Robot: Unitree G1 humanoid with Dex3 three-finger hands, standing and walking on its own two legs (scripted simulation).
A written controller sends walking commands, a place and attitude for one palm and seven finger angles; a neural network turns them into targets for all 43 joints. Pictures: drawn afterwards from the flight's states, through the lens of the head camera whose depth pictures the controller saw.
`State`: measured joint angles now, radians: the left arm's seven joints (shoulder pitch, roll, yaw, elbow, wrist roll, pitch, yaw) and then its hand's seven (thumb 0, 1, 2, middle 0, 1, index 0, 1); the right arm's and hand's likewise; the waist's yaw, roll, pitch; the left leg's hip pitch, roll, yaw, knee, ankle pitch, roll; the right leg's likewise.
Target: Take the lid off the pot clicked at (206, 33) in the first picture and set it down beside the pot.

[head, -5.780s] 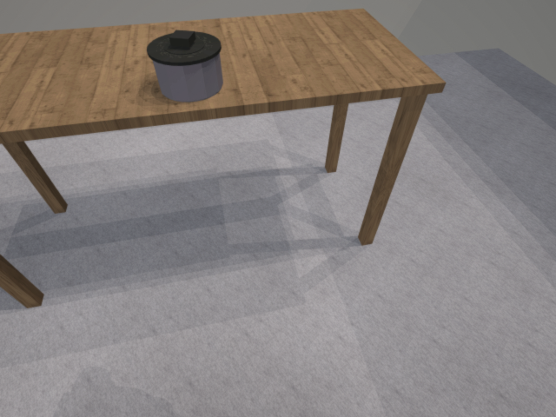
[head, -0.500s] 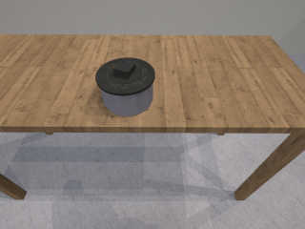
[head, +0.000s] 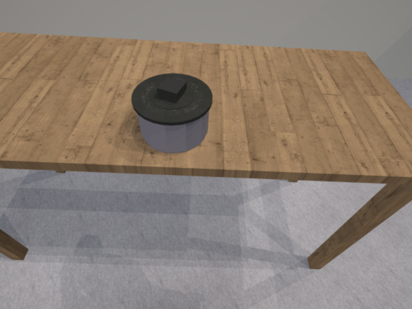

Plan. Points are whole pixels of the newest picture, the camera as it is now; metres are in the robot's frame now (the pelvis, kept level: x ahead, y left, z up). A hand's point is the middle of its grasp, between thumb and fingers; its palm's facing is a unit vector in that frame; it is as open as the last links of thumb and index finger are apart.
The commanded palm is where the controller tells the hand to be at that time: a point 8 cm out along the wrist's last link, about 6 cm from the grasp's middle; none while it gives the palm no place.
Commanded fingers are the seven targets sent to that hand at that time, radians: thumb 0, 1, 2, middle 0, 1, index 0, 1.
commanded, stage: lift the closed hand beside the body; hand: left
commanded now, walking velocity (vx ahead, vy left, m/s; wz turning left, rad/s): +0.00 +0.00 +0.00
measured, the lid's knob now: (172, 88) +0.52 +0.12 +0.15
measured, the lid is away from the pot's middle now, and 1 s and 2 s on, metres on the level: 0.00 0.00 0.00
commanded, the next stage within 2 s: raise the hand higher, near the body in 0.68 s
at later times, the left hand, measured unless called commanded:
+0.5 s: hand out of the picture +0.11 +0.21 +0.00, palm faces +0.27 -0.92 -0.28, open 4.1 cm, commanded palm +0.07 +0.25 +0.04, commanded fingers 0.00 0.90 0.90 -1.21 -1.40 -1.21 -1.40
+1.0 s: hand (50, 291) +0.13 +0.23 +0.09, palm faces +0.28 -0.86 -0.42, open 3.1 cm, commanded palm +0.07 +0.26 +0.13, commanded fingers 0.00 0.90 0.90 -1.30 -1.50 -1.30 -1.50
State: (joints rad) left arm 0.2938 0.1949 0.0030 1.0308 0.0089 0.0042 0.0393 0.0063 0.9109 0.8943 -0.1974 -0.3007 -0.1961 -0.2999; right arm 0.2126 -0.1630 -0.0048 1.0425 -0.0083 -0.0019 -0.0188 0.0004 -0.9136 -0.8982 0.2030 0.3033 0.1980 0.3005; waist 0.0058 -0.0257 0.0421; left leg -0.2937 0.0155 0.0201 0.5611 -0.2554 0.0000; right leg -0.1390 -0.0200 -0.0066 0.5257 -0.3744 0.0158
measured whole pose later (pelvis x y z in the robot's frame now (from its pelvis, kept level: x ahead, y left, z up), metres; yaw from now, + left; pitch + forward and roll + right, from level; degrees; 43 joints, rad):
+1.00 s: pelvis -0.01 -0.01 +0.01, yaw +0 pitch -5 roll +0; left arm 0.69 0.30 0.20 -0.36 -0.02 -0.07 0.06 0.02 0.90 0.89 -1.29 -1.49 -1.29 -1.49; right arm 0.21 -0.19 0.02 0.62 -0.01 -0.16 -0.08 0.01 -0.90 -0.90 0.21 0.30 0.20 0.30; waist 0.06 0.05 0.03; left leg -0.16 0.03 0.01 0.42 -0.18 -0.01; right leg 0.00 0.00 -0.01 0.38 -0.29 0.00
